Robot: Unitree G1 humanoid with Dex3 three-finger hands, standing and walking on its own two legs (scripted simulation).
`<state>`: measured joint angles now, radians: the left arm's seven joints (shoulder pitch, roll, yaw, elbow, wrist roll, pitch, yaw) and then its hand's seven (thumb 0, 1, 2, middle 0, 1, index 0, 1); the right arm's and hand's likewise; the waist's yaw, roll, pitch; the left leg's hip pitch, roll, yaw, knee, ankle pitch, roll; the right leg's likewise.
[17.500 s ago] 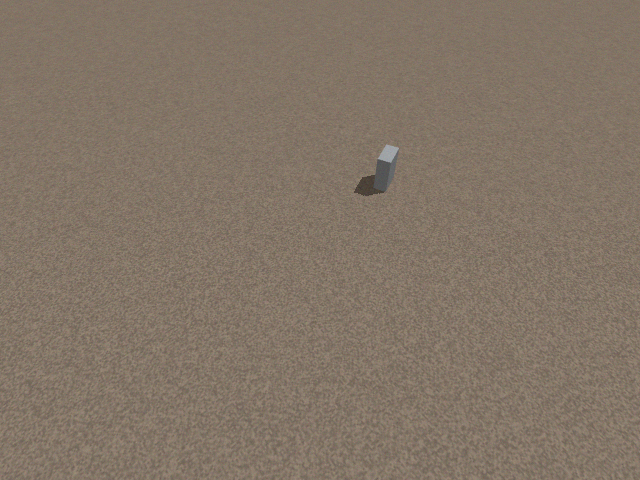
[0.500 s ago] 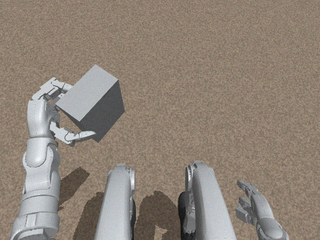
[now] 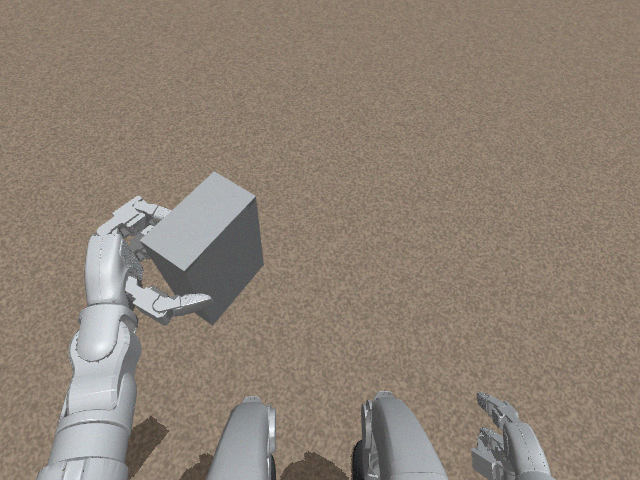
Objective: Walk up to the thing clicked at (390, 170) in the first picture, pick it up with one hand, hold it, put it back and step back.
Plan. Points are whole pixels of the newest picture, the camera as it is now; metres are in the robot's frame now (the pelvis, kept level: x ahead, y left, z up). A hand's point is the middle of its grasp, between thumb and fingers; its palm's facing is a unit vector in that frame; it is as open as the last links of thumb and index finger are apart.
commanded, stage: lift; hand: left
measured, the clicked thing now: (213, 254) +0.38 +0.14 +0.01
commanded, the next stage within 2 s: hold in 0.86 s
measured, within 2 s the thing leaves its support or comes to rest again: neither
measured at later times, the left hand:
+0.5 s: hand (159, 222) +0.37 +0.17 +0.11, palm faces +0.09 -1.00 -0.01, open 11.0 cm
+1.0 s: hand (167, 203) +0.37 +0.16 +0.13, palm faces +0.07 -1.00 +0.01, open 11.0 cm
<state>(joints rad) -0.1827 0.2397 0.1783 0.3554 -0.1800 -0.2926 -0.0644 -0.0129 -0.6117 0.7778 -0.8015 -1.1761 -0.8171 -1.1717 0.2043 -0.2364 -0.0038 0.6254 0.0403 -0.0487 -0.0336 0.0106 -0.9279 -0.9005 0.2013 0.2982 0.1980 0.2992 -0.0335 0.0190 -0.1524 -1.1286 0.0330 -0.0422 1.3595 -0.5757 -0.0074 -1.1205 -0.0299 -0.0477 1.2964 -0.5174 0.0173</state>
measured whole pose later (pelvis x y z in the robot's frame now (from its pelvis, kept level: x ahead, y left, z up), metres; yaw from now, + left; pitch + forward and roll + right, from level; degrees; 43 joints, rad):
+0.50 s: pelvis +0.02 +0.00 +0.06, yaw +0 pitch +12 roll -2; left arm -0.18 0.21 0.15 0.41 -0.18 -0.33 -0.07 -0.01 -0.61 0.77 -0.80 -1.18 -0.82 -1.19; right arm 0.23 -0.21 0.00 0.66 0.02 -0.05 -0.03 0.01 -0.93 -0.90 0.20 0.30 0.20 0.30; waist -0.02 0.02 -0.09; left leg -0.79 0.04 -0.02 1.06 -0.49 -0.01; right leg -0.79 -0.02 -0.04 1.01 -0.43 0.02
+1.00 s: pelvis +0.03 -0.01 +0.08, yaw +0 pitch +9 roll -1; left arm -0.17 0.19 0.16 0.45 -0.19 -0.34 -0.11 -0.01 -0.61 0.78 -0.80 -1.17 -0.82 -1.18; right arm 0.24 -0.23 -0.01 0.67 0.01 -0.03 -0.04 0.01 -0.94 -0.90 0.20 0.30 0.20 0.30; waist -0.02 0.01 -0.06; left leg -0.62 0.04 -0.01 0.92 -0.45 -0.02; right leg -0.63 -0.02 -0.04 0.88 -0.40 0.01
